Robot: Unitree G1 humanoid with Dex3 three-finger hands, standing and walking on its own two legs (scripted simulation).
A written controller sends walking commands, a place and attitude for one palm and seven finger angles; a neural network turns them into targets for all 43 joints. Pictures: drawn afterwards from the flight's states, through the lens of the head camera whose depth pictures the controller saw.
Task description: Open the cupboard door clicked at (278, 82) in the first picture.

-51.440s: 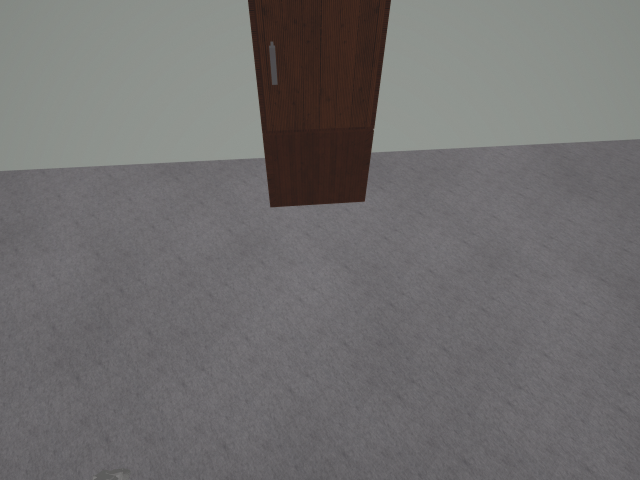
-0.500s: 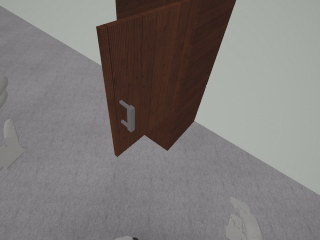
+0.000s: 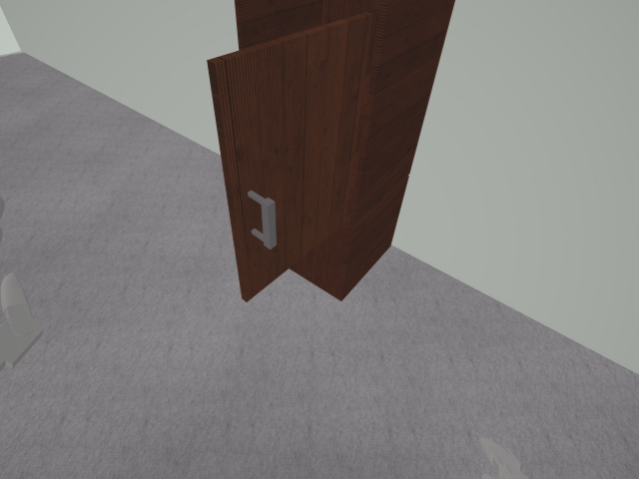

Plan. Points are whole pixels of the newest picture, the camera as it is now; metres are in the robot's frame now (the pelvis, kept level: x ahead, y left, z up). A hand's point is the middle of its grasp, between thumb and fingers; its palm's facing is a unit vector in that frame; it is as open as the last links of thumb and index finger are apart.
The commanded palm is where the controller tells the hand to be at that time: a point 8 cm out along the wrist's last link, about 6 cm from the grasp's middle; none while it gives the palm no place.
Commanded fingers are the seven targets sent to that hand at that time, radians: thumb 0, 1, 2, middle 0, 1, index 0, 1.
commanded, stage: stop stepping back and stand still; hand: left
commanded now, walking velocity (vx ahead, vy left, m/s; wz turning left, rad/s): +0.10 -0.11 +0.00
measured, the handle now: (262, 219) +0.63 +0.12 -0.06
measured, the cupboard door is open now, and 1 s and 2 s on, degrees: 86 86 86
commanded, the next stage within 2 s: let the arm hang, fingers relaxed in 0.78 s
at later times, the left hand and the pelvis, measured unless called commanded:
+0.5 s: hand (61, 323) +0.21 +0.24 +0.17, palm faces +0.45 -0.76 -0.46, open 7.4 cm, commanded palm +0.16 +0.28 +0.19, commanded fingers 0.00 0.90 0.90 -0.20 -0.30 -0.20 -0.30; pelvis +0.02 -0.02 +0.01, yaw +0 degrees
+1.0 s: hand (95, 401) +0.21 +0.27 +0.01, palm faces +0.19 -0.86 -0.48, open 7.4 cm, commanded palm none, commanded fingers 0.00 0.90 0.90 -0.20 -0.30 -0.20 -0.30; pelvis +0.01 +0.01 +0.00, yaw +2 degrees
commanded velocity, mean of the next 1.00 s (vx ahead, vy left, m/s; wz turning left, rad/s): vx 0.01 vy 0.00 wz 0.00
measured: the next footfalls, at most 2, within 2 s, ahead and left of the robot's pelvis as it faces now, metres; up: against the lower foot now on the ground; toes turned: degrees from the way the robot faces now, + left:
left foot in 0.40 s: +0.07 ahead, +0.11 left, +0.00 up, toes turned +5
